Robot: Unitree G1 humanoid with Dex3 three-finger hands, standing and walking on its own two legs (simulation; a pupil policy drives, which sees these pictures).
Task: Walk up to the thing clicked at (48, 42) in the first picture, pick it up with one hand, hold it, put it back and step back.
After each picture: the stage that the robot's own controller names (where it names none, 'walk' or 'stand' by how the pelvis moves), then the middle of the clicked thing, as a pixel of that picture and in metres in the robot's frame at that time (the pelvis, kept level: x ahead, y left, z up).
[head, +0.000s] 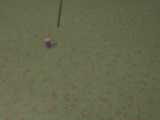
stand; (47, 43) +1.40 +0.40 -0.72
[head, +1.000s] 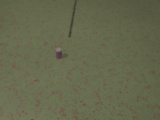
walk; (58, 53) +1.30 +0.19 -0.70
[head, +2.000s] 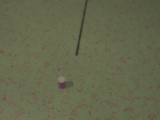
walk; (61, 82) +0.78 +0.14 -0.70
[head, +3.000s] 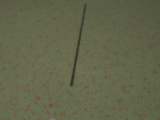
walk; out of the picture +0.46 +0.21 -0.71
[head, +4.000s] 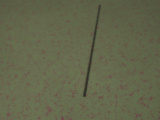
stand; out of the picture +0.33 +0.18 -0.70
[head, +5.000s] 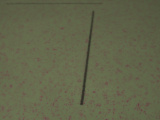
stand; out of the picture +0.28 +0.17 -0.72
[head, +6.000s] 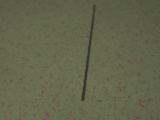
stand; out of the picture +0.28 +0.16 -0.71
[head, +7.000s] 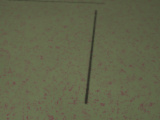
stand; out of the picture +0.29 +0.10 -0.72
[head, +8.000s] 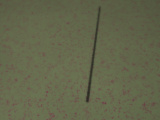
stand; out of the picture +0.27 +0.11 -0.72
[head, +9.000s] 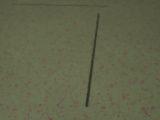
stand; out of the picture +0.28 +0.12 -0.73
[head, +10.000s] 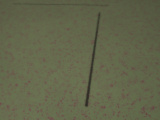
stand; out of the picture +0.28 +0.14 -0.73
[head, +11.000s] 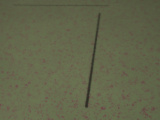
stand; out of the picture +0.28 +0.15 -0.73
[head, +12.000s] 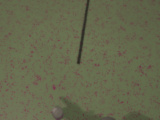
go down; (57, 113) +0.32 +0.12 -0.57
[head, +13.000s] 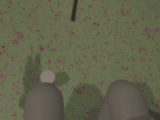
go down; (47, 79) +0.39 +0.14 -0.31
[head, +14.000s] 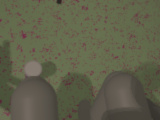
close in; (32, 71) +0.38 +0.15 -0.28
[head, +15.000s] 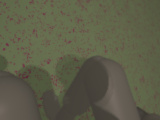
close; out of the picture +0.39 +0.18 -0.23
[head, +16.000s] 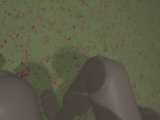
close; out of the picture +0.38 +0.19 -0.22
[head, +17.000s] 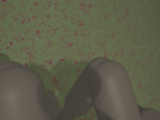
lift; out of the picture +0.39 +0.19 -0.22
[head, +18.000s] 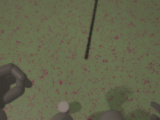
lift; (63, 108) +0.35 +0.11 -0.52
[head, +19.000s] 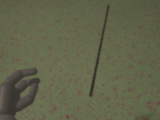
go down; out of the picture +0.33 +0.11 -0.67
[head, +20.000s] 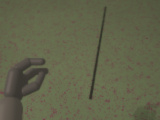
stand; out of the picture +0.31 +0.09 -0.68
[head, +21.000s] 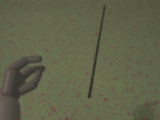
stand; out of the picture +0.32 +0.10 -0.68
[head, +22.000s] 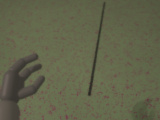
stand; out of the picture +0.32 +0.10 -0.67
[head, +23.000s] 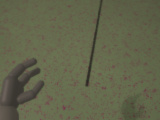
stand; out of the picture +0.33 +0.10 -0.65
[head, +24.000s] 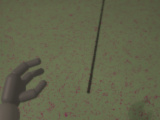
stand; out of the picture +0.32 +0.10 -0.67
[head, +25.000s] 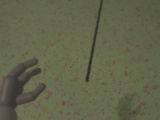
stand; out of the picture +0.33 +0.10 -0.63
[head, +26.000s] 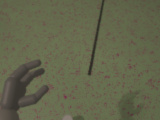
stand; out of the picture +0.33 +0.10 -0.59
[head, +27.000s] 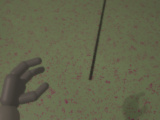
stand; out of the picture +0.33 +0.10 -0.61
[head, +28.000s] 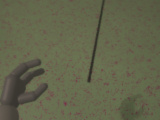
stand; out of the picture +0.33 +0.10 -0.62
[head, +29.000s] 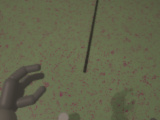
stand; (63, 119) +0.34 +0.10 -0.60
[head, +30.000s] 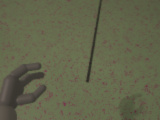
stand; out of the picture +0.33 +0.10 -0.63
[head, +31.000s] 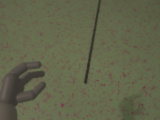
stand; out of the picture +0.33 +0.11 -0.64
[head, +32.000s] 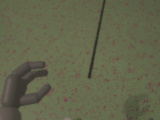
stand; out of the picture +0.33 +0.10 -0.61
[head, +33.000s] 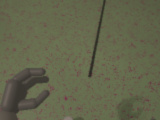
hold; out of the picture +0.33 +0.09 -0.60
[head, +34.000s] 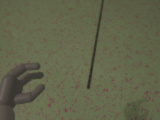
stand; out of the picture +0.32 +0.10 -0.65
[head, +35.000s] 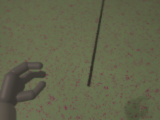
stand; out of the picture +0.32 +0.10 -0.65
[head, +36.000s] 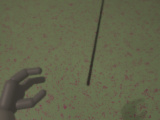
stand; out of the picture +0.32 +0.10 -0.65
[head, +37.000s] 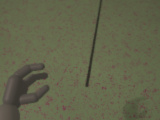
stand; out of the picture +0.33 +0.10 -0.64
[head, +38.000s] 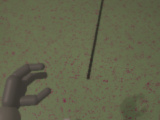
hold; out of the picture +0.33 +0.10 -0.61
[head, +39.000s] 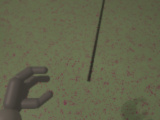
hold; out of the picture +0.33 +0.10 -0.61
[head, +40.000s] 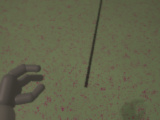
stand; out of the picture +0.32 +0.10 -0.64
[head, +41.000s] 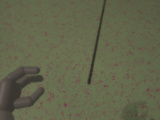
close; out of the picture +0.33 +0.10 -0.63
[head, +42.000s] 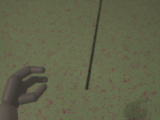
hold; out of the picture +0.32 +0.10 -0.66
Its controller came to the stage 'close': yes
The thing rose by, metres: 0.00
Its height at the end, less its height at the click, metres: +0.00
